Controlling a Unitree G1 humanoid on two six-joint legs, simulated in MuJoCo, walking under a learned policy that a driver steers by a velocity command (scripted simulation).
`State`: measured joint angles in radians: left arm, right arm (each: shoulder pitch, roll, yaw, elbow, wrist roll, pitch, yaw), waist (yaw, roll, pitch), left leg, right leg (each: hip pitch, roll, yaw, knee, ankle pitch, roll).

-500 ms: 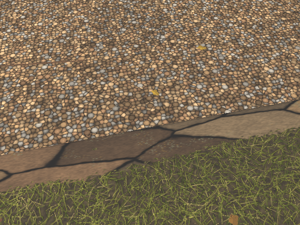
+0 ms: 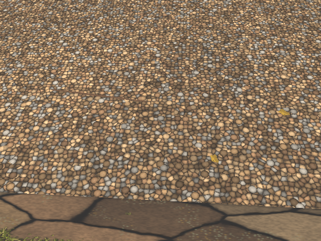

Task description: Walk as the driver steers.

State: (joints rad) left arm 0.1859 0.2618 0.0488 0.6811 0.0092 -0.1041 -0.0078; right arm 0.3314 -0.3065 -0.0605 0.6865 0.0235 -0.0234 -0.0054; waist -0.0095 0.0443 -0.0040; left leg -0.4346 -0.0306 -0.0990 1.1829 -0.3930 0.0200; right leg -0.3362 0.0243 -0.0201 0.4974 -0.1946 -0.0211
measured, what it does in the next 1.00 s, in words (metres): walks ahead: left foot, then right foot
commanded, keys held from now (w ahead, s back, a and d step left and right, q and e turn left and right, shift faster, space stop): w+q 0.20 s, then w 0.08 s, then w+e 0.72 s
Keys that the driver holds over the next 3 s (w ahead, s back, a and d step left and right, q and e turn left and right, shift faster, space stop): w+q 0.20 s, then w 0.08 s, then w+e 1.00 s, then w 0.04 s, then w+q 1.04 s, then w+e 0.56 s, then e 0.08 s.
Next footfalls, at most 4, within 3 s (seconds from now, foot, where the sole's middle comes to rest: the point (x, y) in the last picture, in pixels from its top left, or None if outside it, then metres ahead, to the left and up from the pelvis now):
0.40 left None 0.34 0.19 -0.77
0.94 right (181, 205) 0.65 -0.04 -0.77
1.42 left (153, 146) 0.97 0.09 -0.77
1.90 right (203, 119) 1.14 -0.19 -0.77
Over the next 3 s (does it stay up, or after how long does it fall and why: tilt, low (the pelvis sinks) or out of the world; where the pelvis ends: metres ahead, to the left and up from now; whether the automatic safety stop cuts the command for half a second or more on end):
stays up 1.61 -0.01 -0.02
